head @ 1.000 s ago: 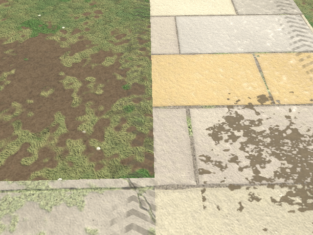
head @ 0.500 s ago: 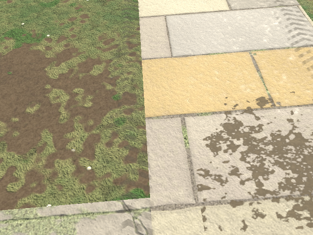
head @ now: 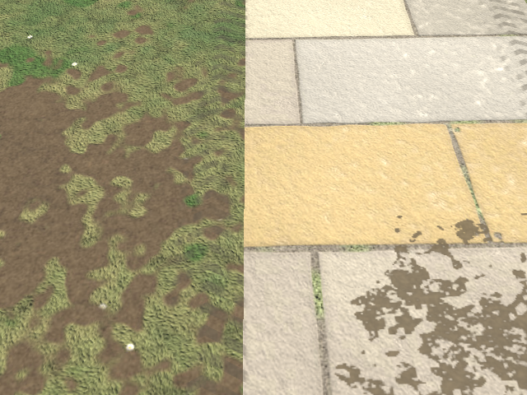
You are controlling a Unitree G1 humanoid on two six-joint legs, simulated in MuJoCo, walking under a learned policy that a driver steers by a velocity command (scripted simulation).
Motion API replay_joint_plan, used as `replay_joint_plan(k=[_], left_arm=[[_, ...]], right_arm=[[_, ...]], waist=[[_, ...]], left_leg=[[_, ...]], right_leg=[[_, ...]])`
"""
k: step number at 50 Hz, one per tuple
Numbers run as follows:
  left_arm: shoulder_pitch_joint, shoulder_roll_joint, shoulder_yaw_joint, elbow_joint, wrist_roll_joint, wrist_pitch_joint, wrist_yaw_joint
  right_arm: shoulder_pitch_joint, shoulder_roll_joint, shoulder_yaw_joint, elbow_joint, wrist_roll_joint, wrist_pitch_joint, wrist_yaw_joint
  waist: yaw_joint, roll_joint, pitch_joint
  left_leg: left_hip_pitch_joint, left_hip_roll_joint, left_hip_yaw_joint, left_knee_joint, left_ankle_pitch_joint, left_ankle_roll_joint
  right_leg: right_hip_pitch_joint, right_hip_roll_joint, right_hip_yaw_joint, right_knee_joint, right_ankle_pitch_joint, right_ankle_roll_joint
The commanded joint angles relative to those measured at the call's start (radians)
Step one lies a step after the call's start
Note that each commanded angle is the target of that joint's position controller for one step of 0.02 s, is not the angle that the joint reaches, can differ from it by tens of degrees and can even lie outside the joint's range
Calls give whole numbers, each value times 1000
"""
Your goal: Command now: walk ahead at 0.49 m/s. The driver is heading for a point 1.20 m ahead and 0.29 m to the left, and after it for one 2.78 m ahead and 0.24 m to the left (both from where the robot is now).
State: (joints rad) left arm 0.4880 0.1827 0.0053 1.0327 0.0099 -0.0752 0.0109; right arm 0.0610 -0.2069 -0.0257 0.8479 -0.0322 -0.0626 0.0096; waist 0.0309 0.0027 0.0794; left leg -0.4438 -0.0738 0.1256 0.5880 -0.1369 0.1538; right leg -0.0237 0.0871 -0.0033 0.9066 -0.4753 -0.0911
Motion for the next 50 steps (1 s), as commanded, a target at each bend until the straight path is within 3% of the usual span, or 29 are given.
replay_joint_plan(k=[1,2,4,6,8,11,14,20,23,24,25,26,27,28,29,30,31,32,34,36,39,42,45,48,50], left_arm=[[-33,149,35,-105,8,-14,-8],[-86,146,37,-113,14,-17,-12],[-72,102,33,-104,26,4,-22],[-71,64,27,-103,28,21,-32],[-144,68,29,-128,28,31,-37],[-300,82,30,-177,23,36,-40],[-414,71,23,-208,13,34,-43],[-575,74,18,-258,11,26,-41],[-533,91,27,-257,11,13,-36],[-448,105,35,-230,12,7,-29],[-291,123,48,-176,15,-2,-20],[-111,173,69,-123,34,-12,-8],[30,289,101,-105,61,-12,0],[1,252,98,-100,26,2,-15],[-115,215,87,-108,4,5,-20],[-197,154,73,-121,1,0,-25],[-229,115,62,-117,3,-8,-25],[-233,81,50,-101,0,-12,-22],[-179,75,46,-69,2,-29,-19],[-137,106,51,-47,-1,-38,-17],[-81,113,48,-28,2,-37,-17],[-38,108,42,-15,4,-40,-12],[-5,99,32,3,7,-40,0],[-3,114,32,11,10,-30,21],[-36,142,42,4,7,-21,37]], right_arm=[[244,-158,-54,51,32,5,1],[200,-104,-42,51,28,-4,6],[213,-55,-23,82,20,-24,0],[266,-63,-21,116,22,-43,-2],[303,-91,-25,137,25,-51,-2],[363,-96,-20,155,28,-47,-1],[425,-93,-14,173,28,-46,-3],[517,-101,-8,210,10,-38,-20],[481,-120,-13,216,5,-35,-30],[464,-130,-16,216,5,-34,-31],[444,-136,-16,216,10,-31,-29],[428,-126,-11,200,19,-34,-27],[510,-26,12,164,61,-36,-14],[510,-94,-11,183,42,-35,-17],[416,-116,-24,154,27,-33,-16],[355,-100,-21,134,22,-37,-11],[331,-80,-22,131,17,-31,-7],[342,-62,-21,131,2,-16,-1],[359,-33,-18,138,-7,5,11],[304,-34,-21,116,-7,16,18],[163,-46,-21,68,1,22,21],[50,-31,-10,33,14,19,25],[-4,-9,3,22,15,13,19],[-4,-28,0,15,6,5,13],[109,-58,-14,45,-2,-5,7]], waist=[[-84,49,-112],[-65,-3,-35],[-4,-12,-12],[12,5,-15],[9,22,7],[-27,28,35],[-64,43,30],[-112,64,37],[-63,74,20],[-26,82,-22],[42,65,-98],[111,42,-201],[107,-164,-374],[94,-128,-405],[41,-74,-220],[16,-40,-122],[-16,-32,-61],[-49,-47,-38],[-68,-57,-36],[-75,-55,-21],[-51,-57,10],[-22,-60,24],[-9,-58,34],[-15,-84,5],[-60,-101,-55]], left_leg=[[516,420,-691,-372,-354,210],[387,378,-599,-414,-267,177],[251,303,-442,-443,-70,117],[220,277,-356,-459,52,106],[218,256,-295,-487,77,96],[271,229,-245,-503,156,65],[332,211,-206,-484,258,27],[541,259,-202,-410,416,41],[584,287,-185,-311,639,34],[575,282,-174,-221,772,20],[541,256,-147,-56,814,3],[368,222,-126,164,621,-14],[3,85,-45,573,111,-70],[-137,5,-142,743,-374,-59],[-205,73,-183,754,-282,-51],[-192,109,-178,700,-204,-52],[-153,139,-173,640,-168,-54],[-102,157,-169,592,-146,-64],[-63,159,-148,561,-127,-81],[-116,171,-130,516,-74,-96],[-208,182,-105,392,39,-115],[-198,162,-91,231,135,-111],[-125,114,-46,92,181,-90],[-66,75,-17,33,122,-61],[43,21,1,-4,37,-29]], right_leg=[[-611,-82,76,476,124,-26],[-578,-110,67,418,169,-26],[-472,-152,66,324,194,-5],[-453,-165,43,265,206,16],[-514,-188,18,197,268,33],[-620,-206,-17,56,395,56],[-623,-187,-47,-100,488,67],[-644,-139,-73,-279,454,45],[-530,-99,-83,-353,337,-1],[-414,-65,-94,-377,303,-21],[-231,-36,-106,-443,335,-47],[39,-124,-14,-445,334,-88],[388,-444,432,-468,235,-221],[375,-513,687,-599,234,-262],[218,-461,527,-630,192,-226],[71,-424,414,-676,240,-199],[-33,-374,322,-710,302,-160],[-112,-330,250,-737,333,-125],[-152,-302,185,-752,462,-122],[-150,-286,136,-773,508,-124],[-114,-265,80,-796,565,-111],[-85,-253,10,-804,610,-82],[-44,-258,-82,-744,878,-52],[42,-280,-117,-621,1068,-34],[74,-284,-126,-438,1218,-25]])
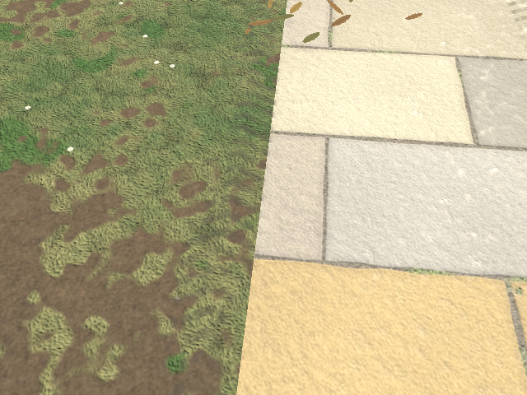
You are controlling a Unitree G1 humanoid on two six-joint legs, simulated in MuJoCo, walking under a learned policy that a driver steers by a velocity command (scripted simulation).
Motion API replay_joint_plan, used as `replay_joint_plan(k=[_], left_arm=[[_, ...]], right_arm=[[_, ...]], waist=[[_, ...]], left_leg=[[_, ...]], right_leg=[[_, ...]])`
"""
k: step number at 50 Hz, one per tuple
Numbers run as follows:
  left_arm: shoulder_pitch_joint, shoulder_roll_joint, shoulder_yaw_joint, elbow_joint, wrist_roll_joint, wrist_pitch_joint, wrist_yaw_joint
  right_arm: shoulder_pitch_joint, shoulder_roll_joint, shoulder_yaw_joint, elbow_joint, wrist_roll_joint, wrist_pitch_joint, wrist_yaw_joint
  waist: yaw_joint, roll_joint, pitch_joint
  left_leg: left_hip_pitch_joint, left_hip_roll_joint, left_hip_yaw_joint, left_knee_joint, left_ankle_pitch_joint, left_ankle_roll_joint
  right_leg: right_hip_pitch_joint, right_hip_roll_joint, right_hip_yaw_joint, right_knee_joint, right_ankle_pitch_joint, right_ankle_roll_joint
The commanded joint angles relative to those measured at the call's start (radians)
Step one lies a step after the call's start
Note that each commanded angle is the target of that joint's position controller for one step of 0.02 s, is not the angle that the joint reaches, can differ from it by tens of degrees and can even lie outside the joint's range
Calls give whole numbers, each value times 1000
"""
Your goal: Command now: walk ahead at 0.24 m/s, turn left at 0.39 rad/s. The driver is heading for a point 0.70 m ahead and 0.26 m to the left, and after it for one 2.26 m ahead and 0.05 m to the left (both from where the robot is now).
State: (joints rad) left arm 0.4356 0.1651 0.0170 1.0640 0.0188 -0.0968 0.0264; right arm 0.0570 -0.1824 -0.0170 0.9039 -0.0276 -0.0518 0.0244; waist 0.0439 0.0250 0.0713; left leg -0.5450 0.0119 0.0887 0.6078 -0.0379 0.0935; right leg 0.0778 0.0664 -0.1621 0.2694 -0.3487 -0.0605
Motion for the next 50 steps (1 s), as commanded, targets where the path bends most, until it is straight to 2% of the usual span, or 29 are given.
replay_joint_plan(k=[1,2,3,4,5,6,7,8,9,11,13,18,21,27,31,32,33,34,35,36,37,38,40,42,45,50], left_arm=[[3,170,35,-32,-5,8,26],[-5,182,40,-42,-14,12,26],[37,135,31,-87,-17,9,25],[112,95,27,-107,-47,18,18],[57,143,38,-109,-9,31,13],[-35,138,41,-138,-3,35,8],[-81,137,45,-150,5,40,8],[-96,139,49,-163,18,58,10],[-78,124,48,-163,24,81,11],[-69,102,45,-170,18,105,12],[-103,111,49,-191,16,115,12],[-238,151,59,-250,12,135,16],[-285,158,59,-276,6,136,19],[-299,161,48,-307,-12,120,26],[-218,170,42,-307,-30,104,31],[-156,173,41,-295,-27,99,32],[-100,194,47,-284,-17,94,36],[-110,283,67,-301,-7,94,46],[-203,369,81,-341,19,93,44],[-251,314,76,-339,25,94,39],[-274,255,61,-342,16,86,33],[-293,228,53,-345,10,78,25],[-270,220,51,-350,3,66,18],[-185,224,55,-326,6,51,3],[-80,236,65,-289,8,31,-7],[-22,232,69,-254,7,16,-15]], right_arm=[[217,-100,-34,21,-11,-27,-12],[306,-133,-49,44,-22,-40,-16],[367,-246,-79,37,-27,-42,-24],[355,-277,-90,14,12,-24,-21],[307,-253,-91,-8,43,-3,-21],[216,-205,-80,-29,40,9,-26],[174,-161,-68,-33,34,19,-30],[167,-140,-63,-34,34,26,-36],[166,-134,-61,-34,27,29,-37],[168,-163,-70,-44,13,26,-33],[174,-189,-78,-55,10,28,-31],[214,-210,-91,-73,15,53,-37],[236,-218,-98,-81,12,64,-39],[238,-230,-107,-98,2,73,-35],[194,-234,-111,-112,6,84,-24],[176,-234,-113,-116,13,88,-22],[150,-220,-110,-130,23,90,-23],[193,-153,-97,-138,35,90,-28],[180,-156,-97,-156,24,79,-32],[130,-246,-112,-154,-13,72,-27],[155,-239,-114,-143,-18,69,-10],[194,-225,-110,-126,-21,71,3],[220,-208,-103,-110,-19,77,23],[157,-189,-92,-133,-16,75,34],[87,-182,-85,-154,-14,72,44],[-12,-160,-70,-188,-11,65,58]], waist=[[-113,-109,-97],[-158,-73,-146],[-141,93,-268],[-100,181,-440],[-99,13,-401],[-86,0,-252],[-57,-43,-143],[-38,-37,-104],[-23,-21,-104],[-12,-10,-134],[-18,9,-152],[-66,65,-134],[-86,78,-116],[-90,90,-120],[-54,104,-131],[-19,90,-149],[14,62,-134],[-15,-139,-141],[-25,-280,-84],[-48,-138,-14],[-78,-123,-13],[-98,-123,-22],[-85,-155,-21],[-44,-133,9],[4,-124,21],[35,-135,43]], left_leg=[[244,-88,33,-94,-35,53],[383,-49,-19,-188,153,81],[640,215,-285,-57,729,170],[843,424,-617,-92,1052,377],[726,372,-541,-157,838,362],[573,320,-478,-220,629,329],[440,263,-423,-274,509,275],[354,218,-381,-298,447,237],[298,185,-356,-312,404,214],[266,150,-338,-315,378,194],[264,132,-350,-324,277,173],[312,110,-465,-368,-139,115],[348,114,-535,-378,-252,111],[373,108,-619,-344,-168,122],[325,83,-662,-331,-86,93],[268,48,-650,-334,-244,64],[138,-23,-606,-319,-469,5],[-11,-134,-455,-68,-620,-55],[-192,-243,-248,191,-529,-66],[-181,-122,-259,295,-395,-73],[-125,-116,-254,356,-319,-74],[-116,-111,-241,426,-270,-83],[-153,-87,-196,534,-237,-92],[-231,-57,-187,544,-204,-101],[-289,-29,-186,487,-171,-120],[-289,7,-142,330,-132,-119]], right_leg=[[-34,-254,28,358,1051,-47],[-119,-218,4,567,840,-20],[-360,-128,-28,920,227,18],[-602,24,92,1192,-309,45],[-631,-54,185,1190,-212,49],[-662,-79,186,1146,-146,56],[-656,-107,189,1062,-108,63],[-622,-123,195,991,-86,70],[-576,-119,189,952,-66,76],[-549,-101,182,907,-30,85],[-569,-101,189,858,5,94],[-657,-99,222,744,40,115],[-675,-85,237,678,16,114],[-576,-29,247,533,-66,77],[-389,15,238,324,-74,40],[-273,21,226,192,-36,25],[-120,-17,244,26,-8,5],[-18,-243,485,-89,-241,-40],[-80,-465,771,-185,-368,-123],[-210,-441,695,-177,-352,-138],[-254,-376,609,-161,-290,-114],[-239,-322,520,-153,-224,-88],[-206,-275,413,-158,-169,-75],[-146,-282,374,-160,-107,-82],[-47,-296,323,-155,-2,-86],[4,-319,224,-146,166,-91]])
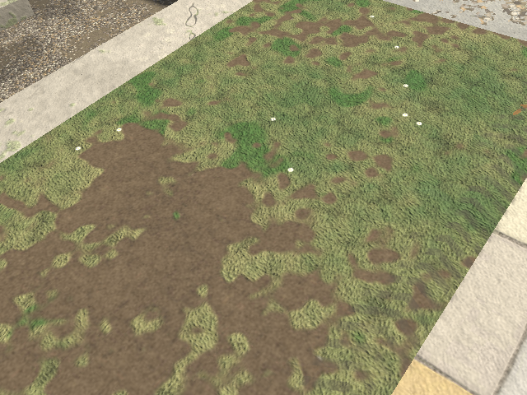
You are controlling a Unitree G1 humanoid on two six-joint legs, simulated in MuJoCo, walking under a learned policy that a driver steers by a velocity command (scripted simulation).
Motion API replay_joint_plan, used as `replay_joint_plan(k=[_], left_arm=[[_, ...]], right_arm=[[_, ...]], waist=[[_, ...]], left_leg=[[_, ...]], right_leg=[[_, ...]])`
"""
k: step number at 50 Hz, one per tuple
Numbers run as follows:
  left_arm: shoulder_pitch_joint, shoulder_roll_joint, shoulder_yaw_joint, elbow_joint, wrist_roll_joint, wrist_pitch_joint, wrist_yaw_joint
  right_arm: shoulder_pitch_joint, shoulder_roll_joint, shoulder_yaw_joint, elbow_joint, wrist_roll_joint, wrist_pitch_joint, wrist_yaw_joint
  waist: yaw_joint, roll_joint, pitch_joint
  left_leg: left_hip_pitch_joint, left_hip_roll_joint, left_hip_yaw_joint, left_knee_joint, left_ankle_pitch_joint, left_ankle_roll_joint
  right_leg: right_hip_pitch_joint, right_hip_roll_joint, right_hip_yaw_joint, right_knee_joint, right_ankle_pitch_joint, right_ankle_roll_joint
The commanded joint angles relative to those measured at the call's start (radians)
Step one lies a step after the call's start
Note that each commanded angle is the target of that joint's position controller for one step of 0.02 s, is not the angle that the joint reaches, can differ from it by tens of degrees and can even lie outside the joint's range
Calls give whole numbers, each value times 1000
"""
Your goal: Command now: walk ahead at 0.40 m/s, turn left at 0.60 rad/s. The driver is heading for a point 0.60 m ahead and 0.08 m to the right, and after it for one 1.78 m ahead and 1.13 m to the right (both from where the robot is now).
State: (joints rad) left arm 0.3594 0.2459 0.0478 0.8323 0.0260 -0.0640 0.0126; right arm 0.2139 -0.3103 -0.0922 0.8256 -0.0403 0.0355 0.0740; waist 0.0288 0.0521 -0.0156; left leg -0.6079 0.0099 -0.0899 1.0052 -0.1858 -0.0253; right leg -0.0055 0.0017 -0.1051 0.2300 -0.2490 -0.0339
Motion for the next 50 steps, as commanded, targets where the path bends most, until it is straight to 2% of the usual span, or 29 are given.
replay_joint_plan(k=[1,4,7,8,9,10,11,12,13,14,15,17,18,21,24,31,33,35,36,37,38,39,40,41,42,44,45,47,50], left_arm=[[56,147,38,-18,0,-19,-2],[88,138,33,13,3,-26,-8],[114,155,34,49,-3,-16,-8],[113,163,32,60,-5,-12,-8],[105,169,29,70,-11,-8,-8],[99,161,22,70,-19,-5,-7],[98,101,0,25,-31,-7,-14],[133,45,-8,-11,-25,-9,-26],[21,149,23,-13,-14,-5,-19],[-8,127,18,-23,-27,-13,-25],[6,108,14,-3,-28,-15,-30],[80,80,12,43,-2,16,-40],[91,72,13,52,1,29,-46],[33,59,20,39,-3,43,-58],[-81,56,20,6,-6,44,-59],[-301,17,-15,-78,3,32,-73],[-275,34,-11,-80,2,33,-68],[-151,66,1,-50,6,36,-59],[-41,98,15,-18,8,32,-54],[93,135,35,21,18,25,-46],[150,228,64,29,17,28,-30],[89,290,80,7,1,38,-30],[53,252,78,7,-27,42,-29],[-6,207,65,-4,-25,42,-23],[-50,160,53,-6,-20,39,-22],[-91,135,41,-18,-27,22,-19],[-85,143,41,-16,-27,12,-23],[-67,177,48,-12,-24,5,-23],[-29,180,48,-14,-27,23,-16]], right_arm=[[-190,-23,10,-120,2,-25,13],[-264,5,30,-158,0,-35,20],[-259,6,38,-163,-6,-41,12],[-210,-2,35,-149,-7,-46,3],[-93,-15,26,-111,-8,-57,-9],[78,-44,12,-49,-16,-71,-23],[231,-129,-10,-24,-35,-78,-42],[266,-223,-25,-19,-12,-76,-54],[220,-199,-21,-16,13,-73,-63],[145,-145,-5,-11,15,-77,-67],[86,-87,12,-16,13,-84,-65],[28,-27,33,-13,21,-102,-67],[38,-21,37,-6,21,-113,-68],[81,-35,34,27,27,-133,-72],[118,-14,44,50,23,-140,-74],[204,-23,57,111,24,-143,-102],[207,-55,53,121,20,-137,-113],[187,-92,43,119,13,-123,-126],[171,-107,38,109,8,-114,-126],[138,-118,34,91,13,-109,-118],[155,-56,47,56,8,-117,-106],[173,-13,51,-6,25,-124,-84],[72,-55,49,-20,9,-138,-78],[44,-57,50,-39,25,-150,-74],[59,-54,48,-28,26,-150,-79],[99,-33,53,-24,0,-106,-85],[105,-23,54,-29,-4,-85,-86],[90,-10,57,-48,0,-66,-86],[7,-15,59,-87,6,-56,-86]], waist=[[51,-164,133],[60,-180,140],[39,-205,127],[6,-205,99],[-58,-180,31],[-131,-135,-81],[-190,0,-226],[-148,183,-307],[-161,33,-207],[-111,16,-86],[-73,-8,-29],[-14,32,18],[-8,38,23],[-2,32,71],[-20,26,118],[-60,-4,143],[-36,16,98],[26,53,21],[73,55,-40],[148,18,-105],[136,-144,-180],[56,-302,-242],[78,-104,-143],[41,-60,-26],[-14,23,52],[-65,17,46],[-73,-1,31],[-76,-39,4],[-41,-94,-25]], left_leg=[[-208,18,55,-109,25,6],[-99,17,120,-266,0,41],[76,-24,195,-388,-79,105],[174,-56,212,-420,-95,132],[331,-89,215,-482,-61,159],[578,-96,197,-536,-7,180],[887,154,-112,-590,-244,240],[1011,420,-583,-704,-188,328],[916,373,-519,-712,-66,311],[785,329,-334,-714,73,281],[672,274,-219,-744,165,240],[543,202,-71,-802,209,188],[516,192,-39,-820,241,183],[503,180,50,-868,300,161],[515,169,118,-894,355,142],[657,191,242,-849,670,115],[724,205,270,-740,960,98],[754,226,288,-533,1183,90],[721,234,285,-364,1151,95],[602,206,300,-114,941,98],[368,107,311,223,255,91],[-46,-105,148,523,-373,53],[-155,-15,11,498,-258,72],[-139,20,27,420,-170,67],[-75,49,40,337,-145,53],[60,69,46,236,-159,11],[88,62,59,197,-158,-4],[91,46,83,105,-107,-24],[59,29,100,-28,-16,-38]], right_leg=[[84,-257,141,-100,105,-117],[47,-266,80,-73,250,-120],[20,-279,40,-13,447,-115],[14,-283,24,58,637,-112],[0,-267,-15,207,807,-100],[-90,-231,-65,409,780,-75],[-361,-180,-85,713,405,-39],[-625,-22,-26,988,-304,-8],[-690,-58,114,1053,-221,-24],[-687,-96,129,1023,-128,-36],[-635,-118,130,957,-77,-38],[-546,-127,130,901,-34,-23],[-528,-113,131,904,-19,-20],[-610,-98,143,892,66,-11],[-696,-82,140,804,172,-5],[-650,-35,-7,454,266,-46],[-564,22,-53,412,188,-85],[-433,78,-71,409,78,-132],[-310,95,-47,378,40,-162],[-112,87,13,275,47,-203],[96,-147,307,269,42,-275],[321,-338,863,137,81,-457],[247,-316,771,68,24,-416],[94,-304,657,40,142,-377],[-40,-263,554,34,371,-333],[-177,-184,389,46,680,-288],[-202,-159,349,58,791,-277],[-207,-108,293,82,923,-251],[-166,-64,275,126,957,-187]])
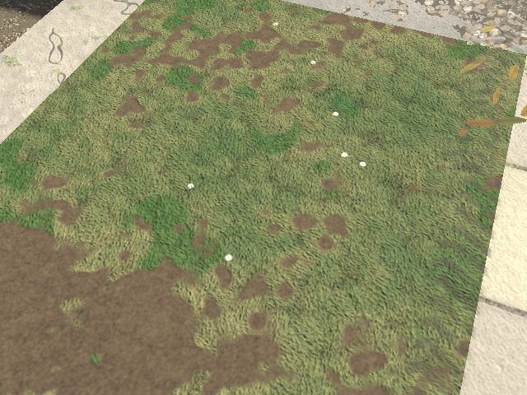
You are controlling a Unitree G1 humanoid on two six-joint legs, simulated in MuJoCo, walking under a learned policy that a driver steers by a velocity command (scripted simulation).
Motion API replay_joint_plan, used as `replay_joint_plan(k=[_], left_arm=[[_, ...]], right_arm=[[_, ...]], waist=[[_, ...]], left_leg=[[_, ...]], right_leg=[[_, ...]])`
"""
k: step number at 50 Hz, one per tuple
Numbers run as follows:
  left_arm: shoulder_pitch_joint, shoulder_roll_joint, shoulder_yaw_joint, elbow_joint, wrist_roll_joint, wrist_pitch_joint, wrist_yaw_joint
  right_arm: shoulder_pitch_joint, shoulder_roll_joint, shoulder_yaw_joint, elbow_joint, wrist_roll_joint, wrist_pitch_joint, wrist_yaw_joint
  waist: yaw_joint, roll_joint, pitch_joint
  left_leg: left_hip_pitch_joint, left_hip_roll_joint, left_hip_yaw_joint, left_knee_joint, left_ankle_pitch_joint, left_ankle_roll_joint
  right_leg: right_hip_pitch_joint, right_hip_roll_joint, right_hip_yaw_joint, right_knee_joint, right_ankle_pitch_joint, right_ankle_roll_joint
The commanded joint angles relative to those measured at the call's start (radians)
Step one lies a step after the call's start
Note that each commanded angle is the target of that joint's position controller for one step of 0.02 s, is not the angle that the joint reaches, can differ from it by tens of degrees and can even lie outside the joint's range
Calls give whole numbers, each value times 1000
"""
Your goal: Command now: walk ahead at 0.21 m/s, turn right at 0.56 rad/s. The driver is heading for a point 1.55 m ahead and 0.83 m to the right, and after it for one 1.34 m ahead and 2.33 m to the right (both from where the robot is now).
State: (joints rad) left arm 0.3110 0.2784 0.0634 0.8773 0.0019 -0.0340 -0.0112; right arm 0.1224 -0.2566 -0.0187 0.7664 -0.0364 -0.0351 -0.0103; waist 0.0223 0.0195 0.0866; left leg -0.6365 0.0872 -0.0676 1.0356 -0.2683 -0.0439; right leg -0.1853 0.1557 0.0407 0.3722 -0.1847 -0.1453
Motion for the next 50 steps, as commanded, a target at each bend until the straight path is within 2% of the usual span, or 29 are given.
replay_joint_plan(k=[1,4,7,9,11,12,13,14,15,16,17,18,20,22,26,28,31,33,34,35,36,37,38,39,40,41,42,45,50], left_arm=[[31,145,32,-60,-4,1,12],[72,151,36,-64,-1,22,24],[81,159,41,-77,12,38,32],[50,168,45,-97,20,44,35],[-27,178,48,-123,13,41,32],[-63,164,42,-144,-3,31,26],[-4,87,21,-177,-16,22,25],[125,110,33,-167,-9,40,31],[134,162,40,-121,28,60,37],[64,167,45,-120,33,71,28],[31,154,44,-130,26,84,18],[6,144,42,-143,25,96,6],[15,130,34,-147,13,106,-7],[-11,123,31,-162,9,109,-12],[-77,103,17,-197,17,117,-25],[-104,87,7,-215,14,117,-34],[-118,91,4,-236,8,110,-37],[-92,85,3,-239,6,100,-38],[-53,85,4,-228,8,92,-35],[-26,108,10,-218,14,82,-25],[-30,205,27,-237,22,73,-11],[-6,318,61,-253,27,75,-5],[4,261,53,-235,27,75,2],[-56,212,37,-239,18,74,7],[-116,189,32,-250,18,75,9],[-138,175,29,-260,12,71,15],[-129,155,23,-260,6,68,14],[-69,162,29,-244,1,61,11],[-9,179,41,-234,12,65,14]], right_arm=[[67,-72,-14,-41,5,17,-2],[-15,-87,-10,-73,13,19,-3],[-58,-107,-8,-92,18,12,-9],[-27,-126,-10,-88,22,2,-14],[77,-144,-14,-65,21,-12,-22],[161,-168,-21,-50,10,-26,-31],[218,-250,-35,-63,7,-27,-45],[189,-262,-43,-71,32,0,-38],[151,-185,-30,-89,39,15,-33],[104,-124,-14,-104,37,22,-35],[51,-108,-7,-115,26,33,-37],[31,-119,-10,-117,20,35,-42],[35,-133,-18,-114,8,34,-38],[61,-137,-24,-107,8,30,-35],[83,-154,-37,-99,7,35,-30],[77,-168,-45,-99,4,38,-22],[88,-193,-58,-93,0,47,-11],[85,-208,-66,-89,8,54,-7],[89,-207,-68,-85,15,59,-6],[128,-190,-70,-71,13,63,-2],[172,-110,-54,-92,3,71,8],[58,-122,-50,-154,4,88,-14],[20,-138,-54,-154,13,97,-17],[46,-131,-55,-140,26,96,-12],[76,-139,-59,-118,26,87,-10],[103,-151,-65,-102,11,83,-7],[119,-155,-67,-91,5,81,-3],[91,-132,-62,-103,15,87,1],[35,-124,-55,-129,18,91,-7]], waist=[[-19,-76,-135],[25,-101,-143],[44,-107,-125],[26,-115,-115],[-41,-122,-118],[-89,-76,-153],[-68,126,-275],[-4,296,-368],[13,114,-297],[3,40,-204],[17,38,-158],[15,93,-121],[13,129,-123],[1,117,-137],[-22,125,-129],[-29,137,-126],[-41,151,-138],[-20,138,-145],[1,111,-148],[8,15,-130],[-21,-270,-108],[36,-298,-33],[29,-189,-24],[-14,-165,-21],[-43,-151,-33],[-45,-168,-65],[-43,-157,-107],[-22,-116,-136],[16,-143,-119]], left_leg=[[83,-54,76,-98,97,-20],[52,-66,59,-191,146,-13],[42,-86,34,-274,100,1],[107,-102,11,-361,56,24],[298,-124,10,-547,100,57],[477,-56,-40,-656,282,85],[689,234,-274,-630,676,155],[735,384,-519,-647,921,311],[654,358,-459,-647,751,316],[557,283,-328,-674,603,287],[493,218,-232,-715,449,252],[444,178,-163,-743,384,240],[408,141,-72,-753,391,244],[434,156,-41,-758,374,260],[454,187,-8,-779,202,268],[427,190,26,-775,147,257],[419,209,52,-741,140,244],[407,213,80,-682,168,215],[366,202,115,-621,173,175],[298,169,167,-511,91,104],[100,45,267,-235,-243,17],[-10,-84,145,-100,-377,-4],[13,-52,62,-2,-305,0],[24,-47,42,9,-213,8],[35,-47,38,-1,-143,12],[41,-59,53,27,-105,12],[56,-66,52,53,-94,7],[35,-70,41,25,-89,-4],[40,-86,23,-125,-129,0]], right_leg=[[30,-210,136,-3,874,-54],[103,-223,195,33,811,-26],[159,-250,270,85,786,-37],[155,-256,324,133,762,-30],[82,-208,352,210,671,17],[1,-157,332,328,572,58],[-116,-64,193,587,69,102],[-252,68,70,747,-542,114],[-284,-25,79,856,-481,121],[-289,-49,66,865,-399,134],[-284,-75,54,850,-341,151],[-286,-92,40,845,-295,166],[-262,-85,11,852,-248,184],[-275,-92,3,811,-236,189],[-276,-137,-24,653,-232,183],[-213,-153,-49,541,-244,168],[-132,-146,-93,413,-268,141],[-59,-136,-116,275,-218,118],[19,-122,-118,157,-154,100],[78,-147,-22,14,-97,82],[136,-413,355,-124,-31,25],[-23,-553,537,-133,171,-119],[-29,-495,437,-104,226,-135],[-38,-422,346,-92,221,-107],[-19,-355,287,-84,215,-70],[18,-323,257,-63,295,-63],[50,-311,245,-46,381,-66],[117,-315,274,-29,402,-77],[137,-324,373,-20,298,-102]])
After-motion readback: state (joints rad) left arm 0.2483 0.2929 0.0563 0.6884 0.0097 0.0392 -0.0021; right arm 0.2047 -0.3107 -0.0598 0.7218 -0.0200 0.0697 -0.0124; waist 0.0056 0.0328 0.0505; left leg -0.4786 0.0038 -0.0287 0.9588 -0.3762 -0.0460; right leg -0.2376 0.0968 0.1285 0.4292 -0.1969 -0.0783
